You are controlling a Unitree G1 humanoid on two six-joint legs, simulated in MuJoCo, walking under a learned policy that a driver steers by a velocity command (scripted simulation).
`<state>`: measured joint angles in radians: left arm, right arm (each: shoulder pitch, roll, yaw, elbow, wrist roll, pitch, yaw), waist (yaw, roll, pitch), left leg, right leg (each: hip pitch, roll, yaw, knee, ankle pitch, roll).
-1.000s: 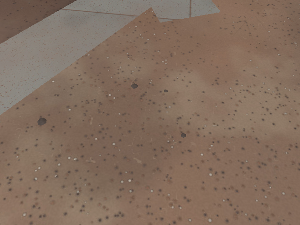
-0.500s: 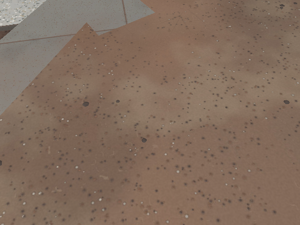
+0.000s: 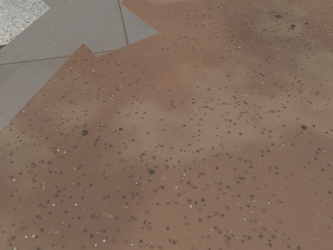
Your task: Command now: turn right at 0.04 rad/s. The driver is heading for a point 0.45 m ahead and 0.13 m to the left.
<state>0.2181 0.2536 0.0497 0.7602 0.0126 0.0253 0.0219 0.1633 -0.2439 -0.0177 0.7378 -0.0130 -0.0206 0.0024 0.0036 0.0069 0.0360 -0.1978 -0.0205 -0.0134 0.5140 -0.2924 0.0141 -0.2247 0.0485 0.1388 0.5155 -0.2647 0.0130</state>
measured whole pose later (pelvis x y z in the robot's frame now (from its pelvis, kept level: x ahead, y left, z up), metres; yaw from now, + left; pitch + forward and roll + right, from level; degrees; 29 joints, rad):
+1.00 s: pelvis +0.01 +0.03 +0.00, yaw +0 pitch -1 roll +0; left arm 0.22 0.23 0.03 1.09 0.00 0.01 0.06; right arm 0.24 -0.25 0.01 0.99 0.00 -0.02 -0.01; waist -0.01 0.00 0.03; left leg -0.16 -0.06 -0.01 0.44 -0.26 0.06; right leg -0.17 0.00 0.15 0.43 -0.23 0.05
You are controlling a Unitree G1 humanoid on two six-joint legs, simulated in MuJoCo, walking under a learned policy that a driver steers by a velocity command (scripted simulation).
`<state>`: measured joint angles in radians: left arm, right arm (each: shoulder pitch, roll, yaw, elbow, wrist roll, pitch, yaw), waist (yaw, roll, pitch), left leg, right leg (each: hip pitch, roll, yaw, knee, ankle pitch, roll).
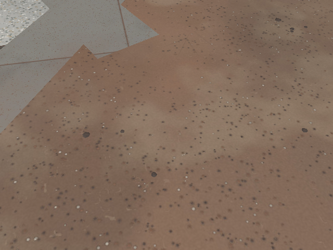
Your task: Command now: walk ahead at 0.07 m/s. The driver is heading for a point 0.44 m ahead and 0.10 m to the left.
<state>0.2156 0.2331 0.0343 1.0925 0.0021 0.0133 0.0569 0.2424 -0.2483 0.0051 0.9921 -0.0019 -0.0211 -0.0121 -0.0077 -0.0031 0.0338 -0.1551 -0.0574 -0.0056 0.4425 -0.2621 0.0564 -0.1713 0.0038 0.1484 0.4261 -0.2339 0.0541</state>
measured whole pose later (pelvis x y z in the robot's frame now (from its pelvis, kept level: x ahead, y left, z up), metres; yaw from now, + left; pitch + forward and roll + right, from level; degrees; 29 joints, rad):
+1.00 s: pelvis +0.36 +0.00 -0.01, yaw +17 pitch +1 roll +1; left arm 0.19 0.30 0.05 0.87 -0.01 -0.08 0.03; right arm 0.14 -0.26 -0.05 0.80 -0.01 -0.06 0.04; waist 0.00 -0.02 0.08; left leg -0.32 -0.09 0.05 0.42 -0.12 0.10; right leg -0.49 -0.08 0.04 1.20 -0.43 0.03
